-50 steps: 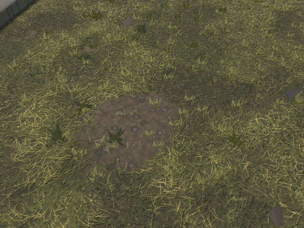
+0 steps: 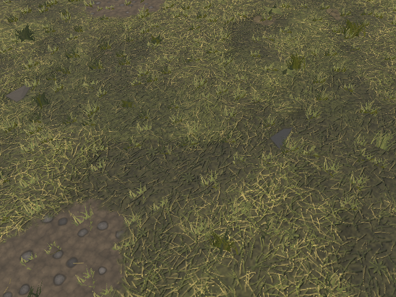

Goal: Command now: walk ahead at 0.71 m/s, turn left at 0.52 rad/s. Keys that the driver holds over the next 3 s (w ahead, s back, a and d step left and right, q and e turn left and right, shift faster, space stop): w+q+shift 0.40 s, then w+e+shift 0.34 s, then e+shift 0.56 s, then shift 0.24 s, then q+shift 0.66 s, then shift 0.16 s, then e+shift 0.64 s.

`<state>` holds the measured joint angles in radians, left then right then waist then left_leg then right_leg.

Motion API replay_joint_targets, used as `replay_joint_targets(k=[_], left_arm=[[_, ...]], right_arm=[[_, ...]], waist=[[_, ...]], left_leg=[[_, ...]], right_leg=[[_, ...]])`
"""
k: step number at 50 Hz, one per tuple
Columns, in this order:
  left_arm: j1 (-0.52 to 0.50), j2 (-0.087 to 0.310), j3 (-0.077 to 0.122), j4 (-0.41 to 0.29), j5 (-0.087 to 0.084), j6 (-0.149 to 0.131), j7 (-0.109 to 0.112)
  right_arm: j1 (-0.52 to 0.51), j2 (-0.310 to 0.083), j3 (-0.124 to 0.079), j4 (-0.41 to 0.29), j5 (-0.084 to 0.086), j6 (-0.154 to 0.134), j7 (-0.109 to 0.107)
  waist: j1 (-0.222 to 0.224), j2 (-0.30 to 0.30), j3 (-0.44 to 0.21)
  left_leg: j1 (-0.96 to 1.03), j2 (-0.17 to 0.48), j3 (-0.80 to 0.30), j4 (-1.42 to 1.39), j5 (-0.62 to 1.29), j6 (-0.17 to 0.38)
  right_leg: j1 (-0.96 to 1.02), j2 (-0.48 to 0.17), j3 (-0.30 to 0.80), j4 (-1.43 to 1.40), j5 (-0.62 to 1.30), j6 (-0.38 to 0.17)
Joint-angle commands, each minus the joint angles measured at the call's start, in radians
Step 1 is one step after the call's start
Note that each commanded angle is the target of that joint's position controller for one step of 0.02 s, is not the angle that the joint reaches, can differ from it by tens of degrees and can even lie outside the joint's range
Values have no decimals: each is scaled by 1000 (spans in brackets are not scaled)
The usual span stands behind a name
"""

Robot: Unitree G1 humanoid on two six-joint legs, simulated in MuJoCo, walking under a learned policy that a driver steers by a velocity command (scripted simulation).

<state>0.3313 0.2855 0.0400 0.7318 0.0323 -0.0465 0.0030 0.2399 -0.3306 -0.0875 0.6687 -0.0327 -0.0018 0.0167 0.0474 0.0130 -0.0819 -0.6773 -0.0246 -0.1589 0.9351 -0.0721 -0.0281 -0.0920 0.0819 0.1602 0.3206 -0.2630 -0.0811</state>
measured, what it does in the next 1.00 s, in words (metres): walks ahead: left foot, then right foot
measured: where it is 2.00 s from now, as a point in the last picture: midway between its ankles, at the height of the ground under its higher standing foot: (125, 191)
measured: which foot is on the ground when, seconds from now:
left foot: up 0.00-0.22, down 0.24-0.70, up 0.72-1.00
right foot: down 0.00-0.26, up 0.28-0.66, down 0.68-1.00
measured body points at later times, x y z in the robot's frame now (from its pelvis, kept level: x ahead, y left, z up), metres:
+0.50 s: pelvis +0.38 +0.20 -0.01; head +0.40 +0.22 +0.43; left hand +0.44 +0.49 -0.11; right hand +0.51 -0.05 -0.13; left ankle +0.26 +0.20 -0.75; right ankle +0.59 +0.10 -0.68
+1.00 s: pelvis +0.85 +0.38 -0.01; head +0.89 +0.38 +0.43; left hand +0.76 +0.65 -0.14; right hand +1.16 +0.23 -0.05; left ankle +1.06 +0.56 -0.71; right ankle +0.77 +0.29 -0.75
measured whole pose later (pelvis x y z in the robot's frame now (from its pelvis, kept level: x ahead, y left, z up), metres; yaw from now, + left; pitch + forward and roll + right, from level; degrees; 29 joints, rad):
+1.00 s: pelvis +0.85 +0.38 -0.01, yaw +5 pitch +1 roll +0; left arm 0.47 0.27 0.06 0.87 -0.04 -0.05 0.02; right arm -0.08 -0.25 0.02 0.54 -0.01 -0.13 -0.01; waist 0.13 0.02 0.09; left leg -0.63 -0.02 -0.20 0.51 0.09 -0.06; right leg -0.08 0.17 0.21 0.44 -0.34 -0.11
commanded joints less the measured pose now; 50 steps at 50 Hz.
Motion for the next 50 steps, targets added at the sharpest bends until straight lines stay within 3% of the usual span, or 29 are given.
replay_joint_targets(k=[1,6,8,10,11,12,13,14,15,17,18,20,22,24,27,29,31,33,34,35,36,37,39,41,43,44,45,47,50], left_arm=[[102,156,52,-3,10,-23,-9],[149,158,51,42,8,-51,14],[180,157,47,72,12,-51,18],[160,172,42,83,10,-46,19],[164,193,43,89,8,-40,22],[138,209,39,75,9,-45,25],[171,82,2,16,8,-59,0],[56,149,16,-33,20,-84,-16],[-95,179,23,-68,18,-90,-17],[-91,127,-3,-70,25,-91,-16],[-44,120,-6,-62,41,-69,-15],[-15,120,-4,-57,52,-20,-20],[-106,89,-14,-89,46,-3,-30],[-238,62,-25,-129,24,-12,-41],[-337,22,-40,-136,-8,-28,-58],[-332,44,-30,-113,-17,-29,-60],[-252,89,-15,-78,-20,-22,-52],[53,162,17,18,-36,-8,-31],[283,194,38,88,-36,-2,-17],[411,246,61,120,-29,10,-3],[274,305,75,120,-6,11,-10],[157,202,70,68,-13,13,-18],[107,126,50,88,-21,4,-15],[75,123,36,98,-25,-15,-6],[52,165,41,96,-28,-33,-20],[-40,96,23,27,-70,-62,-10],[-68,151,39,25,-81,-62,1],[44,207,69,58,-77,-36,16],[102,150,66,79,-79,3,30]], right_arm=[[-175,-54,-7,-89,-7,-2,40],[-328,-38,17,-146,-17,-13,81],[-352,-20,32,-170,-15,-13,88],[-224,-19,33,-145,-10,-14,70],[-34,-52,17,-95,-4,-21,56],[224,-123,-15,-24,-7,-30,39],[271,-259,-48,-13,-2,-29,15],[319,-268,-50,-25,27,-18,2],[298,-248,-46,20,14,-14,-6],[215,-200,-36,31,15,-18,-16],[158,-169,-23,25,19,-22,-15],[121,-121,-5,16,30,-43,-6],[119,-93,7,39,34,-66,-3],[161,-90,9,66,36,-86,2],[224,-86,14,107,56,-119,4],[237,-116,12,133,47,-129,-7],[224,-167,-1,140,18,-120,-29],[165,-191,-13,136,-34,-87,-54],[84,-206,-18,123,-40,-70,-63],[22,-121,6,93,-42,-78,-59],[188,-11,36,39,29,-98,-26],[92,-70,51,33,-2,-116,-31],[-28,-78,63,-2,-12,-134,-18],[-43,-50,75,-30,-34,-99,-17],[-58,-34,89,-63,-31,-71,-22],[-142,-35,81,-106,23,-120,-21],[-209,-9,93,-129,20,-138,-20],[-248,4,84,-146,11,-146,-25],[-238,-29,51,-174,37,-129,-37]], waist=[[71,-120,175],[94,-112,218],[85,-120,222],[-6,-136,120],[-103,-140,6],[-236,-96,-129],[-191,173,-265],[-236,180,-350],[-230,87,-122],[-123,-37,57],[-57,-32,109],[-9,23,133],[-7,40,196],[-45,45,243],[-96,22,217],[-85,23,176],[-27,79,92],[130,101,-50],[259,62,-102],[285,-92,-130],[63,-482,-215],[100,-156,-176],[18,87,45],[-67,99,157],[-107,67,176],[-95,54,194],[-88,25,195],[-17,5,78],[-21,-87,34]], left_leg=[[-285,7,2,15,-26,26],[-246,79,138,-122,-63,79],[-190,69,211,-175,-139,126],[134,-43,326,-217,-243,191],[405,-108,349,-217,-256,219],[774,-83,227,-264,-269,263],[1099,220,-316,-412,-667,371],[1184,333,-832,-640,-788,435],[1124,283,-706,-648,-630,386],[794,207,-436,-654,-287,337],[657,153,-344,-670,-210,330],[528,94,-262,-698,-146,349],[425,41,-150,-778,-65,324],[406,22,-80,-823,173,286],[458,47,2,-912,453,200],[622,79,56,-913,650,161],[787,131,105,-787,1048,119],[819,170,152,-401,1329,83],[718,145,206,-37,1270,63],[433,26,210,460,501,64],[-70,-152,109,782,-437,-9],[-128,-71,20,727,-303,40],[-46,16,28,544,-232,57],[42,45,52,438,-280,19],[150,53,103,180,-289,-7],[187,15,90,17,-228,-22],[257,-13,126,-171,-130,-32],[433,-103,146,-393,179,-42],[566,-114,78,-507,326,-34]], right_leg=[[141,-274,166,-173,-222,-73],[191,-328,18,-206,-45,-67],[219,-346,-47,-181,157,-57],[147,-325,-189,25,880,-26],[70,-321,-249,276,1162,-10],[-150,-295,-282,611,1065,25],[-525,-158,-264,997,143,73],[-742,-26,-102,1150,-182,74],[-901,-95,-45,1164,-65,55],[-776,-173,-77,994,7,63],[-701,-189,-82,947,-26,79],[-628,-200,-100,868,-121,106],[-614,-193,-178,728,-15,109],[-601,-183,-231,561,180,99],[-424,-144,-287,315,478,25],[-373,-93,-304,232,517,-12],[-307,-10,-321,245,381,-34],[-61,61,-320,308,238,-56],[136,24,-289,236,219,-96],[349,-97,-100,330,12,-158],[605,-367,628,120,-167,-400],[509,-353,722,-18,-238,-379],[156,-305,504,-57,61,-306],[-105,-239,329,-48,536,-275],[-265,-160,193,-65,792,-245],[-342,-101,185,-99,677,-223],[-395,-58,148,-88,639,-189],[-364,-14,141,-30,534,-89],[-304,20,208,133,353,1]])
Next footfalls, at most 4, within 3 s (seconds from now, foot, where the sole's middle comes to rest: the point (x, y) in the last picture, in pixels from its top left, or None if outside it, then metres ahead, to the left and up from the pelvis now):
0.24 left None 0.30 0.21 -0.79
0.68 right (146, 235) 0.80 0.30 -0.79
1.06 left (105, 172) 1.13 0.54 -0.79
1.50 right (156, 186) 1.05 0.30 -0.79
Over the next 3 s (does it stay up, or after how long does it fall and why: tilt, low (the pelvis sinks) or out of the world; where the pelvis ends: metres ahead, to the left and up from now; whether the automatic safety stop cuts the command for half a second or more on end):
stays up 1.08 0.48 -0.01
